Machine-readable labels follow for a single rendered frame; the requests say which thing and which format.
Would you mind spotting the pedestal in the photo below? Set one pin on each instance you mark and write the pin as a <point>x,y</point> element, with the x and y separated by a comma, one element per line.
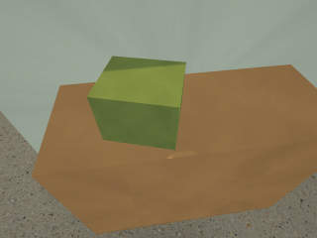
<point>246,138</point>

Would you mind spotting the carton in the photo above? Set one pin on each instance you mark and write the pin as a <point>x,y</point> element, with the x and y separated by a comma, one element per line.
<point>138,101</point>

